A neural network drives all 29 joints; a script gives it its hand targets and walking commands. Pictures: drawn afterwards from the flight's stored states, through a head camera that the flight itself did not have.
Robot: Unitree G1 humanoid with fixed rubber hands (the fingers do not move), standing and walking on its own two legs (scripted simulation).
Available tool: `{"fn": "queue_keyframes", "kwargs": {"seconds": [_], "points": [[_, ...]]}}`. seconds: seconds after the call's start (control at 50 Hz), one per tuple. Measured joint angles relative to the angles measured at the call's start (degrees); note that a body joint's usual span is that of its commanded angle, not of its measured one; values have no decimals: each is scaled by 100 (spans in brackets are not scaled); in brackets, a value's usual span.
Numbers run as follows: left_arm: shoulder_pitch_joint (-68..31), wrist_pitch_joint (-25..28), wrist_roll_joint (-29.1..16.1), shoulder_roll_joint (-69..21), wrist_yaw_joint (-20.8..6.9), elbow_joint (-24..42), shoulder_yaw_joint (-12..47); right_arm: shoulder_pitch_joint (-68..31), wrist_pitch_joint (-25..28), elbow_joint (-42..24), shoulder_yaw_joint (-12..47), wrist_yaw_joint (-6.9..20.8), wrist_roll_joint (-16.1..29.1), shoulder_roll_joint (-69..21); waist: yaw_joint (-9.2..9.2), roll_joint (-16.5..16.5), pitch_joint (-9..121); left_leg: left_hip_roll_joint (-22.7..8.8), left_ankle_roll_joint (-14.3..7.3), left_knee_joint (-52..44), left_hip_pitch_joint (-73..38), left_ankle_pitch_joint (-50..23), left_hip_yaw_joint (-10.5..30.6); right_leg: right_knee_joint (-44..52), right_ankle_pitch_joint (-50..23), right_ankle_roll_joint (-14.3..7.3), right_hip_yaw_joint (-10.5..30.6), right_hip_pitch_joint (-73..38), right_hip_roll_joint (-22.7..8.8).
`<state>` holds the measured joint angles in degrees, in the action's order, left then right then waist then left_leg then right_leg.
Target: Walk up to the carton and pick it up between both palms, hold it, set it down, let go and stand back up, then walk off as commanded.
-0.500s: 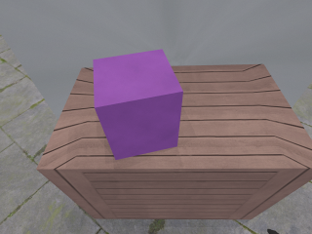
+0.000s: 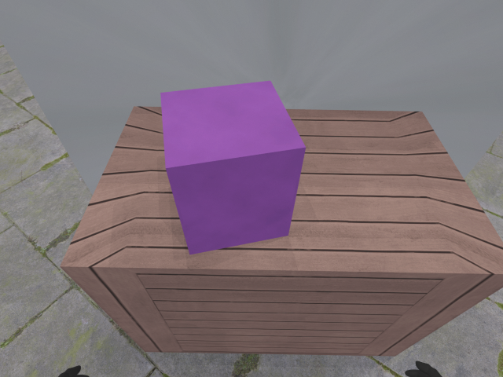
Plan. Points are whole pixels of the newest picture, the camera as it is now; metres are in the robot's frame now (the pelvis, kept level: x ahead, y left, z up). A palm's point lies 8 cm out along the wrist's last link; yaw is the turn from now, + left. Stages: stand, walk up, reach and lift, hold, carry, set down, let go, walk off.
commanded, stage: walk up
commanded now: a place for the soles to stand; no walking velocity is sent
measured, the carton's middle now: (229, 169) +0.49 +0.05 +0.04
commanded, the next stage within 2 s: none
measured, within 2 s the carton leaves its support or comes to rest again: neither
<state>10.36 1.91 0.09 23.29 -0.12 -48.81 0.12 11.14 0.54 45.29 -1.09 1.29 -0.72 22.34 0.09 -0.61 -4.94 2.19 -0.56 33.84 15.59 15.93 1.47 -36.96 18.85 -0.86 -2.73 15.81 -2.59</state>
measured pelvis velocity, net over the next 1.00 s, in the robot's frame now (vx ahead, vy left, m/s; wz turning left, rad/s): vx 0.03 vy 0.13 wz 0.02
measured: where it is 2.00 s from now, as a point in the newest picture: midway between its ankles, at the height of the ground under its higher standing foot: outside the picture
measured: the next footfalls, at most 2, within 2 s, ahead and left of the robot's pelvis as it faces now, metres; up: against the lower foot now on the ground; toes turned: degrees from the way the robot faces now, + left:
left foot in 0.54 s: +0.10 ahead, +0.20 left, +0.00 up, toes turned +1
right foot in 1.22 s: +0.08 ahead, -0.04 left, +0.00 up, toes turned +4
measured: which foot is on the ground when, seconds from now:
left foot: down 0.00-0.22, up 0.24-0.52, down 0.54-1.00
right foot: down 0.00-0.54, up 0.56-1.00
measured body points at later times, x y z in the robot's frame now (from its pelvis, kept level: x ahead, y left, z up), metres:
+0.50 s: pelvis +0.00 +0.08 -0.01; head +0.02 +0.06 +0.44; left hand +0.04 +0.43 -0.09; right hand +0.13 -0.27 -0.11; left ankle +0.06 +0.19 -0.71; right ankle +0.01 -0.11 -0.73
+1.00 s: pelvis +0.03 +0.13 +0.01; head +0.06 +0.18 +0.46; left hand +0.08 +0.45 -0.14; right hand +0.12 -0.19 -0.06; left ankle +0.06 +0.20 -0.73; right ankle +0.02 -0.05 -0.67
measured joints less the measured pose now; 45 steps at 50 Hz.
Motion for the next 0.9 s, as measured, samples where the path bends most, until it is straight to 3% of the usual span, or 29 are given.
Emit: {"fn": "queue_keyframes", "kwargs": {"seconds": [0.22, 0.32, 0.42, 0.52, 0.56, 0.64, 0.7, 0.9], "points": [[-231, 20, 0, -1, 17, 0, -1, -4, -1, 4, 32, 36, -47, 84, 2, 19, -1, -3, -3, 32, 0, 3, 1, 0, 2, 9, -2, -18, 3], [155, 136, 0, 120, 216, -5, -4, -2, -372, 7, -98, 221, -258, 387, 8, 116, -10, -6, -4, 1790, 771, 823, -1, 0, 14, 9, 3, -13, -150], [695, 141, 0, 267, 293, -4, 0, 2, -439, 1, -331, 311, -196, 669, 4, 359, -1, -146, -4, 2094, 1149, 846, 7, -1, 48, 96, -4, -89, -355], [879, 140, 1, 501, 282, 1, -1, 68, -377, -6, -390, 329, -85, 580, -6, 406, 7, -238, -4, 1199, 860, 482, 15, -117, 167, 131, -13, -90, -496], [747, 88, 1, 596, 292, -8, -3, 179, -260, 1, -401, 306, -102, 496, -5, 287, -66, -140, -57, 1044, 772, 218, -53, -719, 607, 109, 96, 134, -582], [549, -48, 0, 505, 268, 0, 3, 343, -230, -1, -336, 243, -133, 80, -8, 61, -86, -92, -198, 818, 656, 187, -175, -1983, 893, 109, 323, 799, -77], [466, -49, 0, 453, 165, 1, 4, 436, -158, -5, -271, 165, -92, -71, -2, -38, -81, -88, -190, 209, 461, -141, -182, -2147, 667, 109, 334, 1110, 161], [664, -283, 0, 446, 75, -58, 2, 465, 154, -1, -219, -67, 24, -247, 3, -378, -78, -66, -212, -358, -27, -286, -217, -2036, 161, 109, 609, 850, 245]]}}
